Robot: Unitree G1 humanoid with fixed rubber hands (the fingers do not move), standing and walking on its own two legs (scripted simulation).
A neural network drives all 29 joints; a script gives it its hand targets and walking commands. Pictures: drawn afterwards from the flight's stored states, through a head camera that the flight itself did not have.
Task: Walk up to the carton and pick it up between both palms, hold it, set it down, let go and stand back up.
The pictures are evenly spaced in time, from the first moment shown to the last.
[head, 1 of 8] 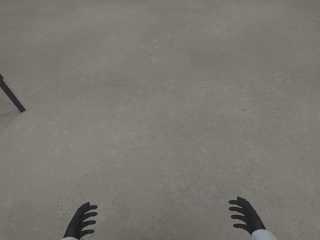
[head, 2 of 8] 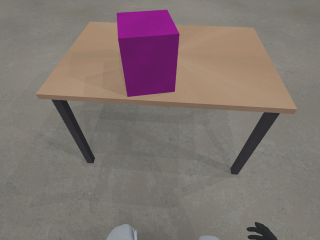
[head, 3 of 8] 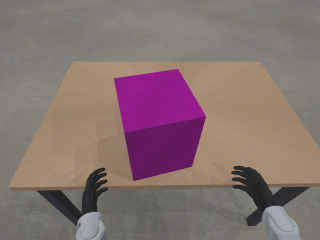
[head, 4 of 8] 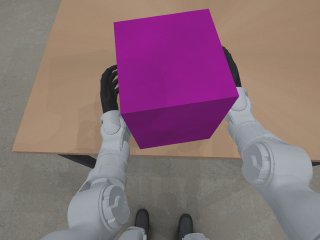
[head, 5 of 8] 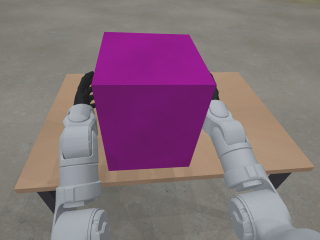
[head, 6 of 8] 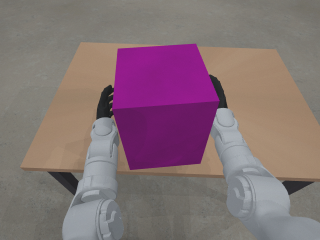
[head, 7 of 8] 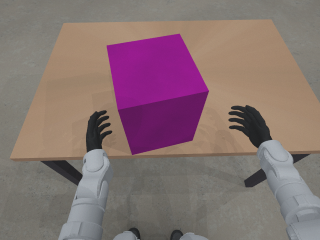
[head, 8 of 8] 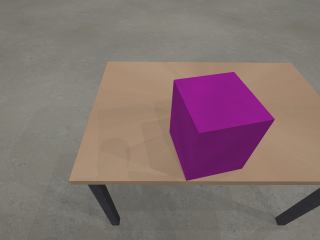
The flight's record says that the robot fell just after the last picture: no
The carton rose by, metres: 0.20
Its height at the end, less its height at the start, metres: +0.00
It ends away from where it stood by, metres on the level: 0.02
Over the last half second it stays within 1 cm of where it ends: yes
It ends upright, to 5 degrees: yes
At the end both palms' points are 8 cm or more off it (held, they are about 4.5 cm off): yes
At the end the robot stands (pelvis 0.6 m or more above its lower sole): yes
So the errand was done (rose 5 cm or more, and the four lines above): yes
